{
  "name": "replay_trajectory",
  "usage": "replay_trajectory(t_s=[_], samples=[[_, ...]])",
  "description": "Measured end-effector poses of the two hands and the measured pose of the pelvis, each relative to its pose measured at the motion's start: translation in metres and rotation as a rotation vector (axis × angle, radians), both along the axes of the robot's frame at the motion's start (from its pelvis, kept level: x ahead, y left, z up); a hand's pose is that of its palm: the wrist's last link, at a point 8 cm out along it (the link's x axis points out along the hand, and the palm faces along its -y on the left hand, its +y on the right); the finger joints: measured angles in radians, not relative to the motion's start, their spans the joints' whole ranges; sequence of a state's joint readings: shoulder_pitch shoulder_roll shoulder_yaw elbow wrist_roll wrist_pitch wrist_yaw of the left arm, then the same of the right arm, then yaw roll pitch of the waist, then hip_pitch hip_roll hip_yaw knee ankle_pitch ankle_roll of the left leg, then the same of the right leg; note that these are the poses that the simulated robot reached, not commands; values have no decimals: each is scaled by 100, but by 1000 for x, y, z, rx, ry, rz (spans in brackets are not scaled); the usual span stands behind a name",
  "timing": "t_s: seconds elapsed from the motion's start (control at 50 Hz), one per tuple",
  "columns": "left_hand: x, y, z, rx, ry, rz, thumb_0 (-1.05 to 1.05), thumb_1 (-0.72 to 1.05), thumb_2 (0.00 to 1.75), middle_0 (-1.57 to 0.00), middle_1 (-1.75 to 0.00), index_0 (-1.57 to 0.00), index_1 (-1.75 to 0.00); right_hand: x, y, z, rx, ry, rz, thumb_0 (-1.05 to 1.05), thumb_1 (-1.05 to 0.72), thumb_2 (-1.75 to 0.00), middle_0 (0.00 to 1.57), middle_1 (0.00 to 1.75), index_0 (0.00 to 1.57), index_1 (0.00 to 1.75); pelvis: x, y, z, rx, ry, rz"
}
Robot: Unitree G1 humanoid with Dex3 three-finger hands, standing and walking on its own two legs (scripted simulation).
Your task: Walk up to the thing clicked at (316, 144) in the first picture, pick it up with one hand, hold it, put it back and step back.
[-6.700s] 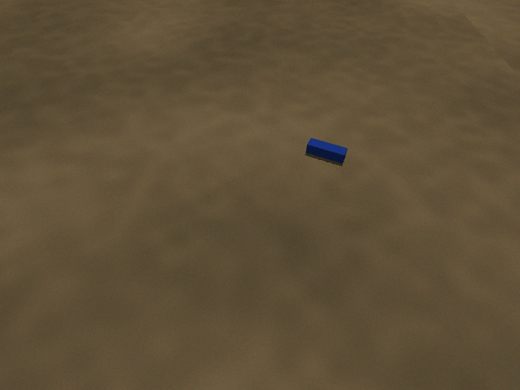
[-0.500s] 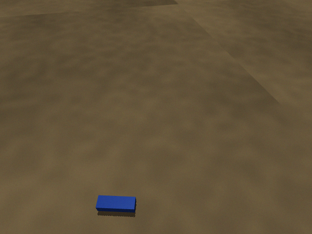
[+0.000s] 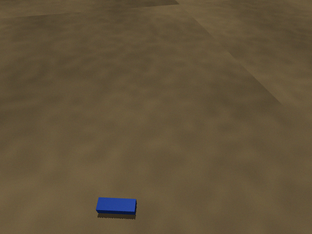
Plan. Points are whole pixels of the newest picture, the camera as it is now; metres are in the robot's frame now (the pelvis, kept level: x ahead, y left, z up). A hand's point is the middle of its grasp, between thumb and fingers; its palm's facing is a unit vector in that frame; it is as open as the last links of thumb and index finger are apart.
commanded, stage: stand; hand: left
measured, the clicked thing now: (117, 206) +0.42 +0.24 -0.75
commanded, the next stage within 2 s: walk up in 1.52 s
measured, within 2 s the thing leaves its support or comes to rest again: neither
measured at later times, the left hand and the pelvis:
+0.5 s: hand out of the picture +0.07 +0.25 -0.16, palm faces -0.03 -0.94 -0.34, open 7.4 cm; pelvis +0.00 +0.00 +0.00, yaw +0 degrees
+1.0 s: hand out of the picture +0.07 +0.25 -0.16, palm faces -0.02 -0.94 -0.34, open 7.4 cm; pelvis +0.00 +0.00 +0.00, yaw +0 degrees
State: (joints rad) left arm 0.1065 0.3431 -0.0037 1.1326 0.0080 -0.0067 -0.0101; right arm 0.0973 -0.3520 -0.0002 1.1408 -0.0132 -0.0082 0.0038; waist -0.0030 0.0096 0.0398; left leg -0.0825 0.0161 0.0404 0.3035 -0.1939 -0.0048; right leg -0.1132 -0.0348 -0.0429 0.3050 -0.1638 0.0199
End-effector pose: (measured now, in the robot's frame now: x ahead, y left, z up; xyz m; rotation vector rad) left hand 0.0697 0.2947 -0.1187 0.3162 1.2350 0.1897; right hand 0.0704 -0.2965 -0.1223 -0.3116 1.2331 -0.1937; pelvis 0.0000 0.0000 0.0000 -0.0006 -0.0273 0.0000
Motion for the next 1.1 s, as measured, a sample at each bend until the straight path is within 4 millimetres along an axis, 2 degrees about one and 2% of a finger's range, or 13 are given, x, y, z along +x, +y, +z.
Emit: replay_trajectory(t_s=[0.2, 1.1], samples=[[4, -1, 1, 2, -8, -1, 1, 91, 90, -21, -30, -20, -29, 2, -1, 0, -1, 0, 3, 0, -90, -89, 20, 30, 20, 30, 2, -2, 0, 1, -2, 2], [-7, 2, -1, -1, 5, 5, 1, 91, 90, -21, -30, -20, -29, -7, 1, 2, -6, 6, 1, 0, -90, -89, 20, 30, 20, 30, -2, 1, 0, -1, -9, 3]])
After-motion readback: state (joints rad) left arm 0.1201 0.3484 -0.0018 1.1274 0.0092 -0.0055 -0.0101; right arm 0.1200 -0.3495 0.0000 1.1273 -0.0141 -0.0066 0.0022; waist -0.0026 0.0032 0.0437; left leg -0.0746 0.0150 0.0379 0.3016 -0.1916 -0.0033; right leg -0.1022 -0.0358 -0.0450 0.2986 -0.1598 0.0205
